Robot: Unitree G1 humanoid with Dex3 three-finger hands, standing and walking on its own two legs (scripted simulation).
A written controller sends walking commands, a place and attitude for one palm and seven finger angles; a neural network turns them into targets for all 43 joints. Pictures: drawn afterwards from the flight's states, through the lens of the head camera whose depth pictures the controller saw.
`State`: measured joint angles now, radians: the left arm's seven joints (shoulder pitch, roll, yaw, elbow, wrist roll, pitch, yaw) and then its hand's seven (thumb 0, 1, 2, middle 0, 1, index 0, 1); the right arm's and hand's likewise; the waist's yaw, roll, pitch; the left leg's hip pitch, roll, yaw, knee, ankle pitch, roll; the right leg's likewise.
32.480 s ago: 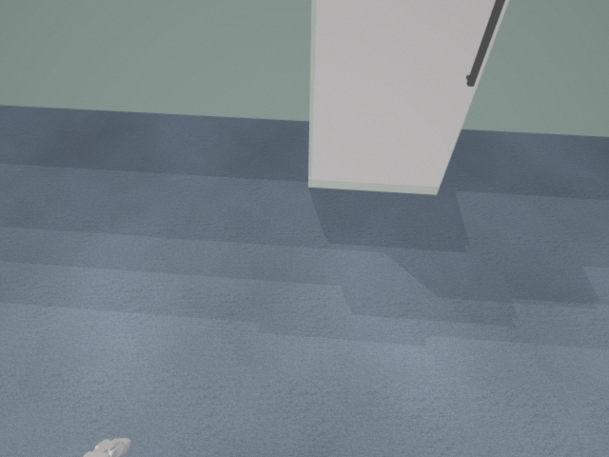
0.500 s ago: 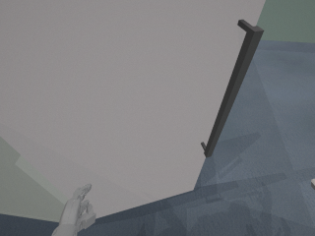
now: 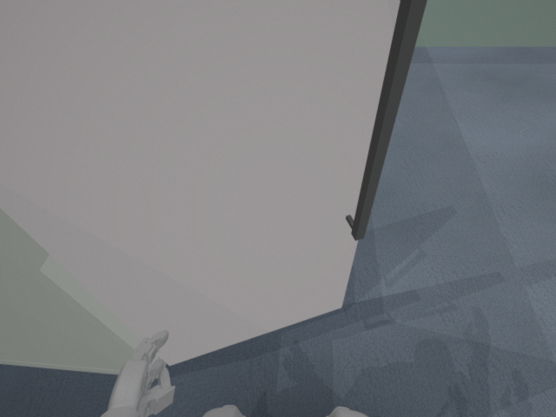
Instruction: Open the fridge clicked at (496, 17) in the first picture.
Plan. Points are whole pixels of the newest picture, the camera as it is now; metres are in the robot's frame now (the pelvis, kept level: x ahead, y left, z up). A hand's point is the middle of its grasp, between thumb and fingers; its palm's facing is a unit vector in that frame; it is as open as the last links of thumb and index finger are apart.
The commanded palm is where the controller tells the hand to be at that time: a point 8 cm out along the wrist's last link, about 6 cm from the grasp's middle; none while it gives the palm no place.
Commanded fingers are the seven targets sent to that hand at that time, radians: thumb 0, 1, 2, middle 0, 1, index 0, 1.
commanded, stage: step back with the hand held close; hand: right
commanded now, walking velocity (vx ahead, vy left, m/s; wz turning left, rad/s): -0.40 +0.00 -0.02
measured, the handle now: (371, 146) +0.51 -0.13 +0.10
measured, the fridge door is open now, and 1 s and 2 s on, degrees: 67 67 67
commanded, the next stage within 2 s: stop stepping back and stand still in 0.72 s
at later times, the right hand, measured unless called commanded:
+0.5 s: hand out of the picture +0.16 -0.26 +0.19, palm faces +0.45 +0.78 -0.43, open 7.4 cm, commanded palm +0.09 -0.30 +0.20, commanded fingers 0.00 -0.90 -0.90 0.20 0.30 0.20 0.30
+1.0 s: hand out of the picture +0.06 -0.29 +0.18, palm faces +0.40 +0.83 -0.39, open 7.4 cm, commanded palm +0.00 -0.32 +0.20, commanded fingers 0.00 -0.90 -0.90 0.20 0.30 0.20 0.30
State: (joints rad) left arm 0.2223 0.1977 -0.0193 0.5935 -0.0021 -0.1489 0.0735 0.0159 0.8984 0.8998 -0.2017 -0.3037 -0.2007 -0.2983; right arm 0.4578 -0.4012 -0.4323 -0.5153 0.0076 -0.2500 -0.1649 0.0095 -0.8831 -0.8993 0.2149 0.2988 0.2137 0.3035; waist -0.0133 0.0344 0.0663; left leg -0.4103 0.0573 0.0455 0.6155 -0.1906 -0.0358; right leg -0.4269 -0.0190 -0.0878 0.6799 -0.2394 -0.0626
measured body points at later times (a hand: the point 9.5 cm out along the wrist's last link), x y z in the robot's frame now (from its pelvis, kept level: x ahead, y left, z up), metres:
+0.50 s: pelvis -0.05 +0.00 +0.00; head -0.02 -0.04 +0.45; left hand +0.13 +0.24 -0.06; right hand +0.13 -0.30 +0.21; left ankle +0.03 +0.15 -0.72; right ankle +0.02 -0.10 -0.71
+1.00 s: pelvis -0.15 -0.03 +0.00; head -0.15 -0.08 +0.44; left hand -0.01 +0.22 -0.05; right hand +0.04 -0.33 +0.20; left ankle -0.17 +0.14 -0.72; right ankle -0.09 -0.12 -0.72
